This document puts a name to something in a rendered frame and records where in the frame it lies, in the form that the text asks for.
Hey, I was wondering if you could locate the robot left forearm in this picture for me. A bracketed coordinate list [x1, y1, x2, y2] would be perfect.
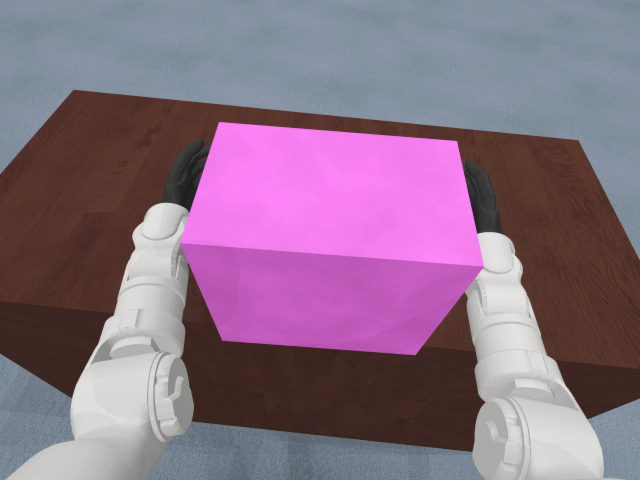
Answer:
[70, 203, 189, 439]

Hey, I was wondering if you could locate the robot left upper arm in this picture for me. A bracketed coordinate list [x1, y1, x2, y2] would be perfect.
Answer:
[6, 351, 194, 480]

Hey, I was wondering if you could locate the robot right forearm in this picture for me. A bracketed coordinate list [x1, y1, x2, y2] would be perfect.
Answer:
[465, 232, 604, 478]

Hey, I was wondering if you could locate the carton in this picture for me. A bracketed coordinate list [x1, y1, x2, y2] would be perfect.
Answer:
[180, 122, 484, 355]

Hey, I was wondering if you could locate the pedestal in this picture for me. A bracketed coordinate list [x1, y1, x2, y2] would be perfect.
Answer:
[0, 90, 640, 452]

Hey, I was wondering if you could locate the robot right hand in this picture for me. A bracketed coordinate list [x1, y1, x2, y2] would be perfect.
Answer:
[462, 160, 502, 234]

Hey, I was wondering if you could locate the robot left hand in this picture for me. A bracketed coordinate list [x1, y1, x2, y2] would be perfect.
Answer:
[160, 139, 211, 213]

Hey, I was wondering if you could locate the robot right upper arm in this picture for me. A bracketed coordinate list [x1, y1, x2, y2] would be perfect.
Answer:
[472, 395, 623, 480]

